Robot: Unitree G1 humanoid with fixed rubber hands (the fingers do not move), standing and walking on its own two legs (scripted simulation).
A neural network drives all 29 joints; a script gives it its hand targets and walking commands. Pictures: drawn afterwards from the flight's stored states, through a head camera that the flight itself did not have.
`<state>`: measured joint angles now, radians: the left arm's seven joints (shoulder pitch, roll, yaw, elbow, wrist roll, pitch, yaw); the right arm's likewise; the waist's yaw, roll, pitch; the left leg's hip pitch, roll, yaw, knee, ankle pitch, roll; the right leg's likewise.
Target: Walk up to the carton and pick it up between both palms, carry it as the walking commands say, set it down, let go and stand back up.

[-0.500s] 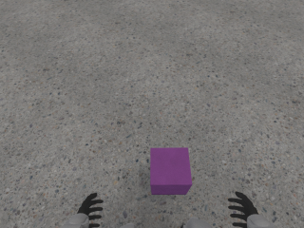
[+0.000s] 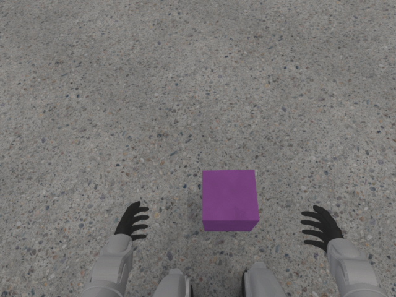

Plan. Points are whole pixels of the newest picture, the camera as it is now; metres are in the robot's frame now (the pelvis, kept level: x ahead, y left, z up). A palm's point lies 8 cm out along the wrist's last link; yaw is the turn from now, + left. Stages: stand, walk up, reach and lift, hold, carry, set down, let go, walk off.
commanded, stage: reach and lift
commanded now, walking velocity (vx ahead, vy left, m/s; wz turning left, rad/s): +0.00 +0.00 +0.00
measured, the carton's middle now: (227, 202) +0.45 -0.06 -0.59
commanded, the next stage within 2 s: none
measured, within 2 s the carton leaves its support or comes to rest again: neither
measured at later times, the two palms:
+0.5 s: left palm (152, 187) +0.37 +0.15 -0.12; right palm (305, 188) +0.36 -0.22 -0.13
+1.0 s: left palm (160, 154) +0.49 +0.15 -0.16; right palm (303, 152) +0.47 -0.25 -0.16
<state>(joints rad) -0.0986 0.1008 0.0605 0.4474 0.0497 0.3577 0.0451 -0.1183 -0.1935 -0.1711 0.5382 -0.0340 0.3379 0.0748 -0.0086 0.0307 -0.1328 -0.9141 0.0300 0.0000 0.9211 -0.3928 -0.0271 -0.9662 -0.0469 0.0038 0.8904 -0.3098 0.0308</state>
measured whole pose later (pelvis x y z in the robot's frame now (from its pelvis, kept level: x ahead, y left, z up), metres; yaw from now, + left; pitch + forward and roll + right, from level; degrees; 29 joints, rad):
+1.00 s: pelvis -0.02 -0.01 -0.05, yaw +0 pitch +44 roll +2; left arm -1.02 0.21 0.26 0.70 -0.02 0.13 0.11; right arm -1.09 -0.27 -0.32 0.81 -0.05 0.14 -0.01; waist -0.04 0.00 0.01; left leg -1.45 -0.01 -0.05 1.03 -0.36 -0.06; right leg -1.52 -0.01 0.04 1.01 -0.26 0.02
